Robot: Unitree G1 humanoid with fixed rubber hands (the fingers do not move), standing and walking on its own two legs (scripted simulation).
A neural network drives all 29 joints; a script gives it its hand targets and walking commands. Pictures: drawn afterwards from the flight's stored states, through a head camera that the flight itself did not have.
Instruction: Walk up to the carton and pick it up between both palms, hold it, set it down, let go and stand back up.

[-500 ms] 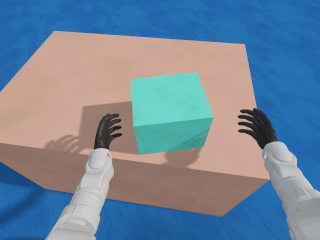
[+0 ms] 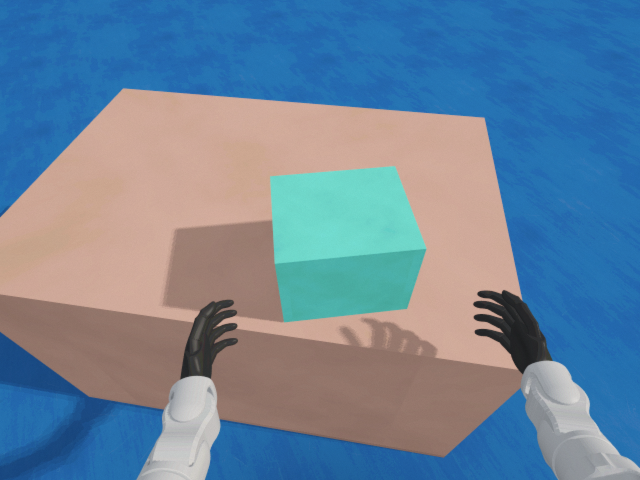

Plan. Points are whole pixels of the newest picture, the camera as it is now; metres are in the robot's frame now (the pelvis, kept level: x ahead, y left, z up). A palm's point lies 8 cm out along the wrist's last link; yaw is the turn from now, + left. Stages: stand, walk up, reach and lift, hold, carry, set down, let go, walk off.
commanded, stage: set down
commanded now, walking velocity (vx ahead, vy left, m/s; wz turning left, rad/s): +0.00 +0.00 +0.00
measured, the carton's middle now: (339, 243) +0.50 -0.01 -0.05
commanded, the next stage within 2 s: let go in 1.90 s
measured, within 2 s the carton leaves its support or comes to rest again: neither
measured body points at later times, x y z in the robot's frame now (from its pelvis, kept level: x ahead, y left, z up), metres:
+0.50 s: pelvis +0.00 +0.00 +0.00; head +0.02 +0.01 +0.45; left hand +0.24 +0.20 -0.06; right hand +0.24 -0.21 -0.05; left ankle +0.00 +0.14 -0.74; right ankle +0.01 -0.11 -0.74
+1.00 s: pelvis +0.03 +0.00 +0.01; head +0.03 +0.02 +0.45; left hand +0.21 +0.22 -0.07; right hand +0.21 -0.21 -0.07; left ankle +0.00 +0.14 -0.74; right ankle +0.01 -0.11 -0.74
